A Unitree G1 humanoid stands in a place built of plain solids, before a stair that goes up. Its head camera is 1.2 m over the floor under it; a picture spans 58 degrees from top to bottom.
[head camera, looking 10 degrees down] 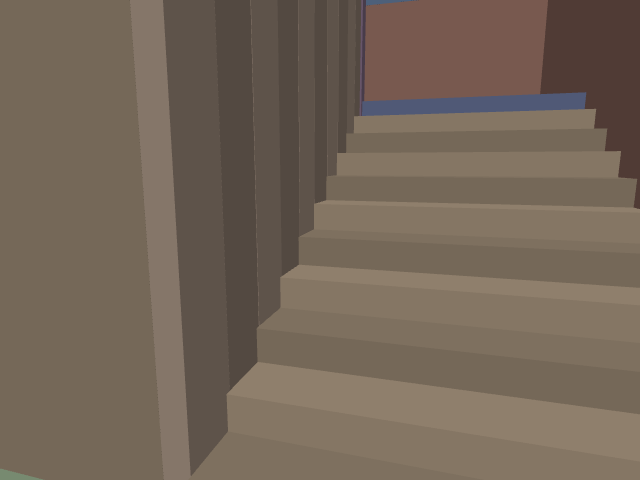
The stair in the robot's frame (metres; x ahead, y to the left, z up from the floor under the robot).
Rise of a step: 0.16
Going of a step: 0.29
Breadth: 1.80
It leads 16 degrees to the right of straight ahead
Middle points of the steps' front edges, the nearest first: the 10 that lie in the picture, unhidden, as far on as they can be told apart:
1.30 -0.50 0.32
1.58 -0.58 0.48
1.85 -0.66 0.64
2.13 -0.74 0.80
2.41 -0.83 0.96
2.69 -0.91 1.12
2.97 -0.99 1.28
3.25 -1.07 1.44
3.53 -1.15 1.60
3.80 -1.23 1.76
